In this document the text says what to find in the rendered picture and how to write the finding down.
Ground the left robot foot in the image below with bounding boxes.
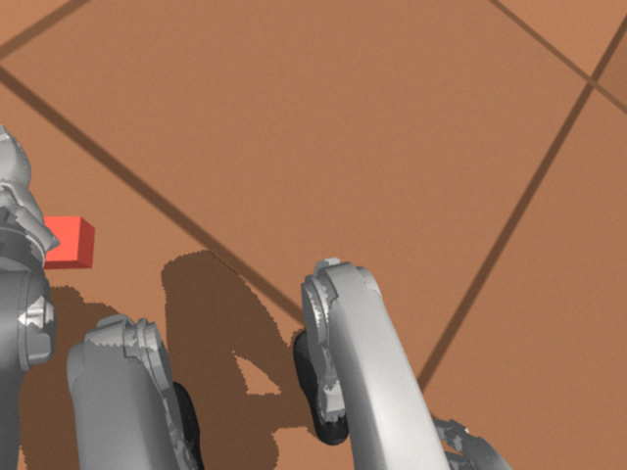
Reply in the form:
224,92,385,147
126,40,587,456
173,382,205,470

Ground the left robot arm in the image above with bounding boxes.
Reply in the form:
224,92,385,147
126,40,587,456
0,179,57,470

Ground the cube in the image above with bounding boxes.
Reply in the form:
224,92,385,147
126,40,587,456
43,216,95,269

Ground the left robot hand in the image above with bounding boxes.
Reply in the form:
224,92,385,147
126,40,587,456
0,124,61,251

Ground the right robot foot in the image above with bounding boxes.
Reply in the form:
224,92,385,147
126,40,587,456
293,330,349,446

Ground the right robot hand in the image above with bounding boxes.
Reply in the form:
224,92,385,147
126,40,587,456
432,419,513,470

